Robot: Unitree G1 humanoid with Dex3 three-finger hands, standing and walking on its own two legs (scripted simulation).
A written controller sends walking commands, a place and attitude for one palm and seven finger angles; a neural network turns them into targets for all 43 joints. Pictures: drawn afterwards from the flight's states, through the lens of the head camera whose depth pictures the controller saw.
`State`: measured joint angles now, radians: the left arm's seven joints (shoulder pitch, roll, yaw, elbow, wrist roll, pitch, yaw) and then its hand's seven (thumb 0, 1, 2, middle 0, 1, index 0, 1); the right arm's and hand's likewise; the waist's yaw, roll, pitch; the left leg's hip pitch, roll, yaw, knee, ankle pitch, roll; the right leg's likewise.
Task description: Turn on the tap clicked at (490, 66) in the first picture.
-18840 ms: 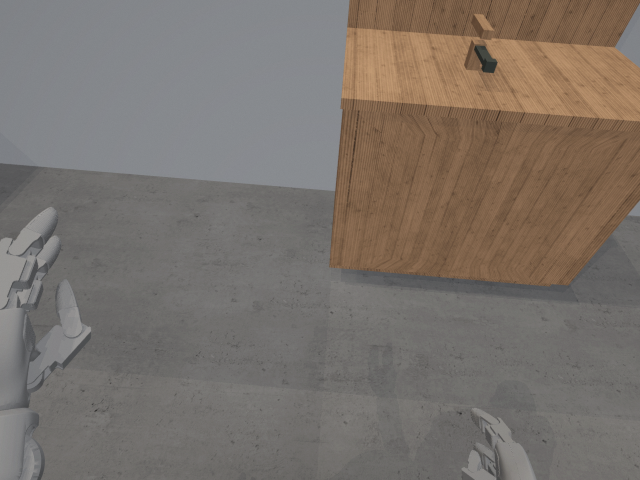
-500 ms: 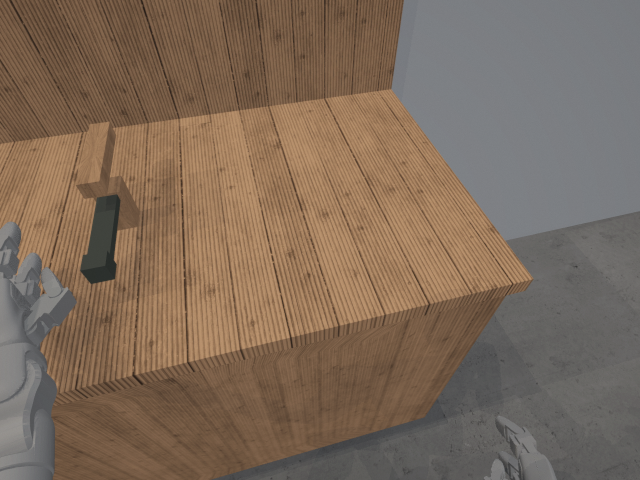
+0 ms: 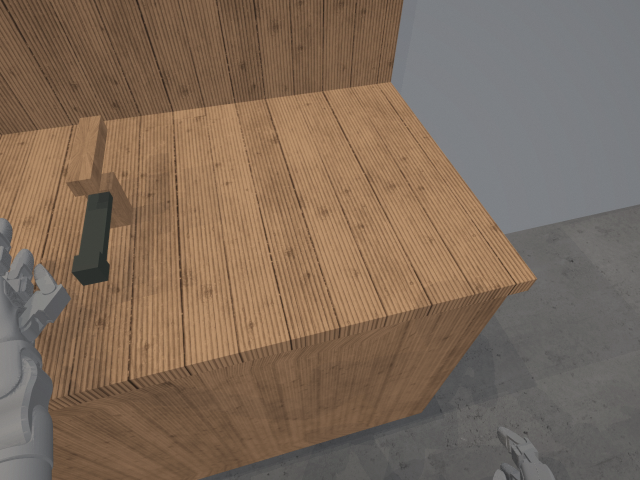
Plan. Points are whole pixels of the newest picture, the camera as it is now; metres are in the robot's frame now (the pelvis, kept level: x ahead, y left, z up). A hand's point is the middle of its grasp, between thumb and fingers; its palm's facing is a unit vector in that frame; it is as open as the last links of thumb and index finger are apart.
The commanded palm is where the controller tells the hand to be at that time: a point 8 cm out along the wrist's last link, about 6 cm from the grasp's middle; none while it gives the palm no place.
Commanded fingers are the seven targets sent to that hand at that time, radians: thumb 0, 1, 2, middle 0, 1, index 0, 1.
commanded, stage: push the lever round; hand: left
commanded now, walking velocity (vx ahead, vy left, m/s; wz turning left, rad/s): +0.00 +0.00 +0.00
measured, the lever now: (91, 268) +0.32 +0.30 +0.10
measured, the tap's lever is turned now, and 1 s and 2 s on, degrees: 0 10 40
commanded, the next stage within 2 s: none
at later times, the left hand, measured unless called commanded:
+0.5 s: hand (80, 289) +0.30 +0.31 +0.08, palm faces +0.54 -0.84 -0.09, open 7.8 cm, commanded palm +0.25 +0.35 +0.09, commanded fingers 0.00 0.90 0.90 -0.15 -0.15 -0.15 -0.15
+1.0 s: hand (108, 285) +0.31 +0.28 +0.08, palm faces +0.56 -0.82 -0.06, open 7.8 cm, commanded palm +0.26 +0.31 +0.09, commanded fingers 0.00 0.90 0.90 -0.15 -0.15 -0.15 -0.15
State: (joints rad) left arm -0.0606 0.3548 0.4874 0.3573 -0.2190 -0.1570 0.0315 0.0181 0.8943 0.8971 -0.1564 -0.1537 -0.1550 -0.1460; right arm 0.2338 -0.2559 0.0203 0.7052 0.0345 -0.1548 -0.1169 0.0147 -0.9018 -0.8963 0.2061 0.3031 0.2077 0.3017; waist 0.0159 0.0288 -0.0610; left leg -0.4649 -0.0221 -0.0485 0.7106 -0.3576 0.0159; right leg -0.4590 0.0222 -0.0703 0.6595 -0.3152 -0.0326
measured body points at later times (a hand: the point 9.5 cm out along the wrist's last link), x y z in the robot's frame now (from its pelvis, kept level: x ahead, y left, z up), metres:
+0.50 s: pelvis +0.00 +0.00 +0.00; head +0.03 +0.00 +0.45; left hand +0.27 +0.35 +0.09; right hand +0.15 -0.25 -0.10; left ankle +0.00 +0.11 -0.72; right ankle +0.01 -0.10 -0.72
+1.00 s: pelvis +0.00 -0.01 +0.00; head +0.02 -0.01 +0.45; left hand +0.27 +0.32 +0.09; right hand +0.15 -0.25 -0.10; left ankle +0.00 +0.11 -0.72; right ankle +0.01 -0.10 -0.72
